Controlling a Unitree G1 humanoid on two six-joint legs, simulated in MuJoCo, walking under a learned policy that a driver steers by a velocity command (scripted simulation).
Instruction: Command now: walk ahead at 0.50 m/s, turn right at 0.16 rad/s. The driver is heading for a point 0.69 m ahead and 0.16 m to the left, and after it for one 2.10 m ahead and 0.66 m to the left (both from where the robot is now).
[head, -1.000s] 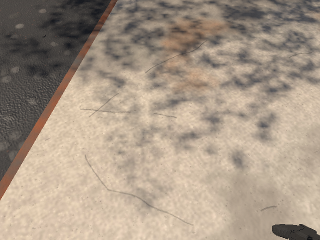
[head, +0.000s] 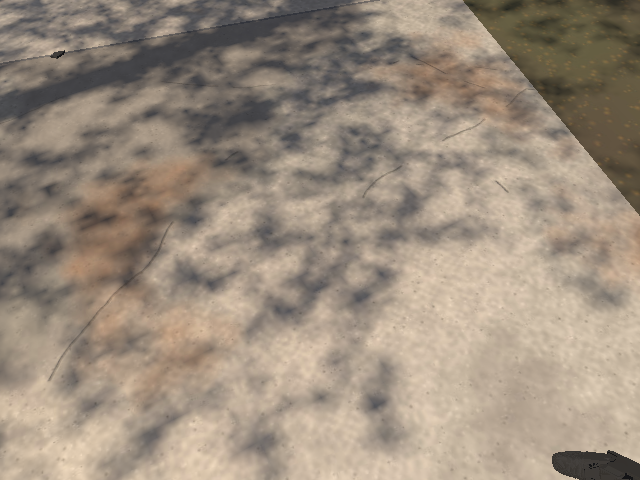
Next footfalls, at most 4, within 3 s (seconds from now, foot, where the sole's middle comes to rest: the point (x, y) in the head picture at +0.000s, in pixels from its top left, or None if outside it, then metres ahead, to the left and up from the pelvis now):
0.06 left None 0.21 0.13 -0.77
0.54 right None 0.48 -0.09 -0.77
1.04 left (248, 395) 0.65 0.27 -0.77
1.58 right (279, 258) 1.03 0.24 -0.77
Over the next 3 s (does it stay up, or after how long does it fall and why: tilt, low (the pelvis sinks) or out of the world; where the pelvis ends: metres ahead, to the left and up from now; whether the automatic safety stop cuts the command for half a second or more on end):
stays up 1.58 0.42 0.00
